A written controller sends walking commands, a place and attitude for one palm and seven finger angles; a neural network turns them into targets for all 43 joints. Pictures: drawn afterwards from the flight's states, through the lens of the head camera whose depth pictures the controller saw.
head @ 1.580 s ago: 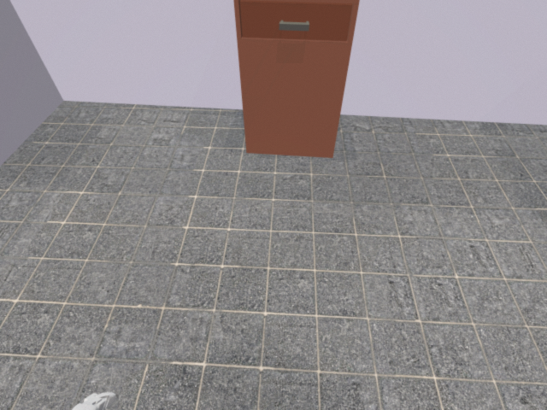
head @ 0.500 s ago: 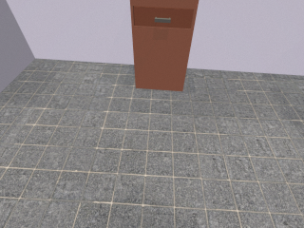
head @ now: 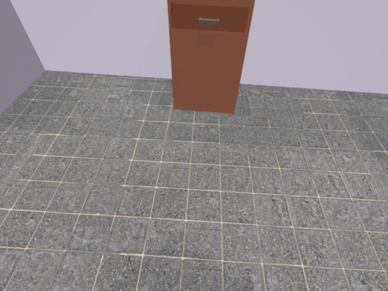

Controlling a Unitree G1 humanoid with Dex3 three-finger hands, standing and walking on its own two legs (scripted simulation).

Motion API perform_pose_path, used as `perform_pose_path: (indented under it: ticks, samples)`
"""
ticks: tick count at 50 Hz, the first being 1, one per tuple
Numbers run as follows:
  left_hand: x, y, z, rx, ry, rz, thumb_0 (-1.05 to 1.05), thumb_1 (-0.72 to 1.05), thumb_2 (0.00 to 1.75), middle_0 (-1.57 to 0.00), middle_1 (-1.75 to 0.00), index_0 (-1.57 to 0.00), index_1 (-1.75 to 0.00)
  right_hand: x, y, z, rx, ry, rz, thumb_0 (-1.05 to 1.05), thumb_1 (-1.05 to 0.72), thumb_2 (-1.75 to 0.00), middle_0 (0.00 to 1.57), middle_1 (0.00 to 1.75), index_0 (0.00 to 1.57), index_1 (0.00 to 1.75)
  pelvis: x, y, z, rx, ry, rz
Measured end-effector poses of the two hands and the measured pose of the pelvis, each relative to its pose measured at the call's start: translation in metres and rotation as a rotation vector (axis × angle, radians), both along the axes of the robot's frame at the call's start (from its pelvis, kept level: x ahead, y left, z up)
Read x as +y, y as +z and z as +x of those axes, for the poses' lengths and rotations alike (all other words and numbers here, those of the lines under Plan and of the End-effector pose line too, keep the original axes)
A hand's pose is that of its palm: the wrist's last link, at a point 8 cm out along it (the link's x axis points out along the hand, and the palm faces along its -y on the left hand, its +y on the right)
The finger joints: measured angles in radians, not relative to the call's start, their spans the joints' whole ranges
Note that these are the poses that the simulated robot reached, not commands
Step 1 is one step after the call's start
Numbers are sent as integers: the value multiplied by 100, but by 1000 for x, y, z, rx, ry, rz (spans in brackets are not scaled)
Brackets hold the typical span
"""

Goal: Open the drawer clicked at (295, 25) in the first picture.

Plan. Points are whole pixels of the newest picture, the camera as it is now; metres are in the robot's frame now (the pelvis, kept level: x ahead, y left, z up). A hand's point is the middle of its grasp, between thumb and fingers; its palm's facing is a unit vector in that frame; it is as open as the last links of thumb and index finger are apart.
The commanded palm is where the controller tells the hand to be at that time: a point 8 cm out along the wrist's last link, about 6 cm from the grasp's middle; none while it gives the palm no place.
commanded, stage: walk to a spot facing it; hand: left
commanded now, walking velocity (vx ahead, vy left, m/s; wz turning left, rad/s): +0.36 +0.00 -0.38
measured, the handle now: (209, 20) +1.54 +0.01 -0.06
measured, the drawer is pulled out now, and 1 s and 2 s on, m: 0.00 0.00 0.00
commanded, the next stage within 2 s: turn to face it in 1.74 s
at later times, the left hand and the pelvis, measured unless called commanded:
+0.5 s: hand out of the picture +0.02 +0.15 -0.18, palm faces -0.03 -0.99 -0.14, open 7.3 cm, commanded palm none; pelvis +0.11 -0.01 -0.01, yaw -7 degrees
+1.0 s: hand (153, 182) +0.46 +0.16 -0.16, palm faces -0.28 -0.94 -0.20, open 7.4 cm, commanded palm none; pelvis +0.31 +0.01 +0.00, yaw -17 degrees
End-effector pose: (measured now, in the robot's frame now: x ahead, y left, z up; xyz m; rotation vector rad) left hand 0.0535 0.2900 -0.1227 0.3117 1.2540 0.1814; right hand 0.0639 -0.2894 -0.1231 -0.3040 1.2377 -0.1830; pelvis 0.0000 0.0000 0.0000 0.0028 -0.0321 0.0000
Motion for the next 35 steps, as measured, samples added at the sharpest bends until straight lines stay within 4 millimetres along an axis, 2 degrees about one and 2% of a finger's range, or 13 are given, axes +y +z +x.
perform_pose_path:
  ticks: [8,15,18,20,22,25,28,30,32,35]
  samples:
    - [-24,-18,-11,70,4,-68,1,91,89,-20,-30,-20,-30,22,-15,-12,21,-50,58,0,-91,-90,20,30,20,30,0,-7,19,12,-47,0]
    - [-62,-35,-11,148,12,-127,1,91,89,-20,-30,-20,-30,36,-42,-39,110,-157,130,0,-91,-89,20,30,20,30,-13,-21,53,17,-82,-6]
    - [-77,-36,-10,137,55,-143,1,91,89,-20,-30,-20,-30,38,-42,-37,185,-157,141,0,-91,-89,20,30,20,30,-17,-21,70,26,-72,-13]
    - [-84,-33,-15,165,75,-153,0,91,89,-20,-30,-20,-30,40,-38,-20,187,-152,142,1,-91,-89,20,30,20,30,-17,-17,81,29,-82,-8]
    - [-90,-29,-22,222,83,-166,0,91,89,-20,-30,-20,-30,41,-33,7,149,-152,143,1,-91,-89,20,30,20,30,-14,-13,93,34,-93,-4]
    - [-91,-25,-27,319,87,-185,0,91,89,-20,-30,-20,-30,46,-25,60,54,-150,145,1,-91,-90,20,30,20,30,-8,-10,113,44,-114,-4]
    - [-84,-25,-20,394,90,-199,1,91,89,-20,-30,-20,-30,54,-19,119,-48,-133,142,1,-91,-90,20,30,20,30,1,-12,137,46,-130,-10]
    - [-74,-31,-7,421,93,-203,1,91,89,-20,-30,-20,-30,61,-18,157,-111,-117,130,1,-91,-90,20,30,20,30,9,-18,156,43,-138,-15]
    - [-60,-43,14,434,83,-201,1,91,89,-20,-30,-20,-30,67,-22,186,-176,-116,105,1,-91,-90,20,30,20,30,18,-29,175,35,-160,-25]
    - [-41,-51,68,389,31,-179,1,91,89,-20,-30,-20,-30,76,-19,201,-203,-154,98,0,-91,-89,20,30,20,30,25,-28,197,13,-197,-13]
